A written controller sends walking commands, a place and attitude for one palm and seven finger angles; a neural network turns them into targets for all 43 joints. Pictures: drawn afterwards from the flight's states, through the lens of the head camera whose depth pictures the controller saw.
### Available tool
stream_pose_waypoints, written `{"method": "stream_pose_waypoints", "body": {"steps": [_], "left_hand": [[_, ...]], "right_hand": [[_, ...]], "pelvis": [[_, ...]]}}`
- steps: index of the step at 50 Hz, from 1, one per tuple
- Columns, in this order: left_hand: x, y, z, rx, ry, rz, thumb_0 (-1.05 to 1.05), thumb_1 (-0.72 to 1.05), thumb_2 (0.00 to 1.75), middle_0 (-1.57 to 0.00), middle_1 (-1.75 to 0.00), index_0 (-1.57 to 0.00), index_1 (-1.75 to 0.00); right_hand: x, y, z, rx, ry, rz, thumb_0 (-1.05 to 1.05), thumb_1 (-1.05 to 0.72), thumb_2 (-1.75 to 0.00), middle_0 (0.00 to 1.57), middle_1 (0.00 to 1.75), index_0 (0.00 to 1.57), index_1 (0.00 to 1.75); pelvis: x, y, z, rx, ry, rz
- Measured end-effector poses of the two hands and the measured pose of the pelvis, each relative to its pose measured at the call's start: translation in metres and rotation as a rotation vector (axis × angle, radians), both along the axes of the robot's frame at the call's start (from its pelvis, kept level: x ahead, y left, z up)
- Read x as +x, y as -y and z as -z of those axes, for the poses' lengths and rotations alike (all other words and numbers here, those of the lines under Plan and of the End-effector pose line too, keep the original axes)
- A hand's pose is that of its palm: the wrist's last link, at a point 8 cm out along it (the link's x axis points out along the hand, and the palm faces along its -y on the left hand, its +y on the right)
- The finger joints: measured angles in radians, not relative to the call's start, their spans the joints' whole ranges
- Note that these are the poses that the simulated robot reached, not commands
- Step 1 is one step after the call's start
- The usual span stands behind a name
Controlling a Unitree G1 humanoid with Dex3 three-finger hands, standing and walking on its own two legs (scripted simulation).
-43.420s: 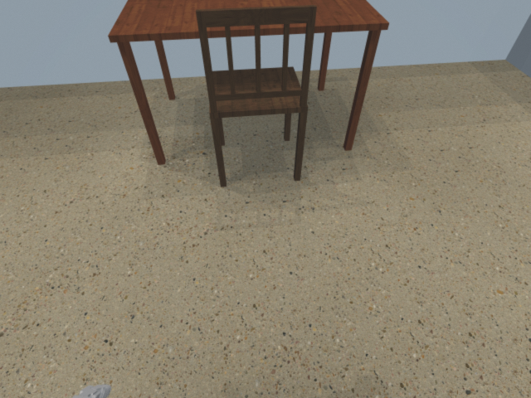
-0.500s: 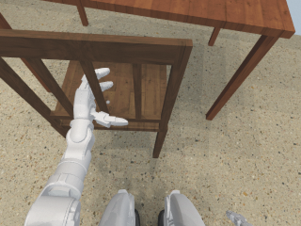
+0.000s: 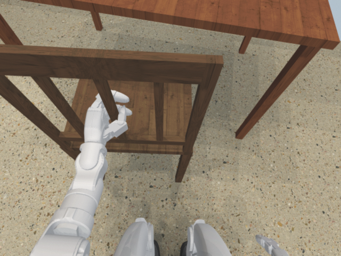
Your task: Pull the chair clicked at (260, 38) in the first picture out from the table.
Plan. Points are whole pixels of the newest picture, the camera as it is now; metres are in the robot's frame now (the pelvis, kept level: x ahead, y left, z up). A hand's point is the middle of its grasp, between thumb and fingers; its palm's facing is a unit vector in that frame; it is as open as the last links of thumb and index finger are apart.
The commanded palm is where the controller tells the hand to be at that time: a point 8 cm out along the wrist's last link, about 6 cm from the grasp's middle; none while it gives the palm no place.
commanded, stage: hook a spindle and tug to test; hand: left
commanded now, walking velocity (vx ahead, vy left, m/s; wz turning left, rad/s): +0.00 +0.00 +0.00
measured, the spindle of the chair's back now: (113, 113) +0.44 +0.14 +0.02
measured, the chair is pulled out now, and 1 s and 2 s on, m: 0.13 0.17 0.33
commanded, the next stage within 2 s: step backward, pulling the chair out in 0.54 s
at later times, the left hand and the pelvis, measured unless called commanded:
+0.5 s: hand (123, 133) +0.38 +0.11 +0.02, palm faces -0.05 -1.00 +0.01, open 4.9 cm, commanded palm +0.35 +0.16 +0.02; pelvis +0.01 +0.00 +0.00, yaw -1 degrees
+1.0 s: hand (120, 134) +0.37 +0.11 +0.04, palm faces -0.07 -0.99 -0.12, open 5.0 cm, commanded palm +0.35 +0.17 +0.03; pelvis +0.02 +0.01 +0.10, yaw -3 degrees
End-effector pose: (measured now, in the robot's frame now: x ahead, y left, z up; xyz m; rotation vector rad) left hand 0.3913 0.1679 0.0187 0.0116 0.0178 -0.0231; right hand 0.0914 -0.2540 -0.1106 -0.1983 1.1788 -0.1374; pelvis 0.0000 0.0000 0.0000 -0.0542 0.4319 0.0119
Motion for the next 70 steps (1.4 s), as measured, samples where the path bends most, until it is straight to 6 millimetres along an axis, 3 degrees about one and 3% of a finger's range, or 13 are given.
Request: {"method": "stream_pose_waypoints", "body": {"steps": [22, 34, 38, 42, 49, 56, 65, 70], "left_hand": [[-0.020, 0.002, 0.000, -0.018, -0.007, 0.028, 0.02, 0.80, 0.82, -0.42, -1.45, -0.46, -1.45], [-0.033, 0.001, -0.002, 0.011, -0.009, 0.029, 0.01, 0.78, 0.82, -0.44, -1.45, -0.45, -1.45], [-0.033, 0.000, -0.017, 0.142, -0.187, 0.030, 0.03, 0.75, 0.81, -0.44, -1.43, -0.46, -1.45], [-0.036, 0.001, -0.026, 0.112, -0.348, -0.016, 0.05, 0.76, 0.81, -0.37, -1.29, -0.47, -1.45], [-0.032, 0.000, -0.032, 0.126, -0.446, 0.015, 0.06, 0.76, 0.80, -0.34, -1.21, -0.49, -1.45], [-0.040, 0.000, -0.033, 0.129, -0.453, 0.011, 0.06, 0.76, 0.80, -0.34, -1.20, -0.50, -1.45], [-0.067, 0.009, -0.034, 0.134, -0.458, -0.018, 0.06, 0.74, 0.81, -0.35, -1.19, -0.50, -1.45], [-0.080, 0.011, -0.034, 0.135, -0.463, -0.012, 0.05, 0.74, 0.81, -0.34, -1.19, -0.50, -1.45]], "right_hand": [[0.026, -0.007, -0.008, 0.014, 0.059, -0.008, 0.01, -0.91, -0.90, 0.20, 0.30, 0.20, 0.30], [0.035, -0.008, -0.008, 0.006, 0.080, -0.015, 0.01, -0.91, -0.90, 0.20, 0.30, 0.20, 0.30], [0.028, -0.016, -0.035, 0.004, 0.048, 0.068, 0.01, -0.91, -0.90, 0.20, 0.30, 0.20, 0.29], [0.019, -0.021, -0.067, -0.008, 0.030, 0.116, 0.01, -0.91, -0.90, 0.20, 0.30, 0.20, 0.29], [0.001, -0.010, -0.099, -0.089, 0.014, 0.159, 0.01, -0.91, -0.90, 0.20, 0.30, 0.21, 0.30], [-0.015, 0.001, -0.098, -0.088, 0.016, 0.163, 0.01, -0.91, -0.90, 0.20, 0.30, 0.20, 0.30], [-0.031, 0.006, -0.094, -0.054, 0.012, 0.178, 0.01, -0.91, -0.90, 0.20, 0.30, 0.21, 0.30], [-0.036, 0.016, -0.098, -0.104, 0.037, 0.182, 0.01, -0.91, -0.90, 0.20, 0.30, 0.21, 0.30]], "pelvis": [[0.010, -0.001, -0.004, 0.004, 0.003, 0.012], [0.006, -0.001, -0.003, 0.007, 0.027, 0.005], [0.009, -0.004, -0.036, 0.019, 0.120, 0.013], [0.018, -0.008, -0.069, 0.028, 0.171, 0.034], [0.020, -0.013, -0.095, 0.018, 0.254, 0.048], [0.014, -0.010, -0.098, 0.032, 0.323, 0.089], [-0.001, 0.004, -0.101, 0.012, 0.344, 0.086], [-0.014, -0.001, -0.100, -0.001, 0.356, 0.067]]}}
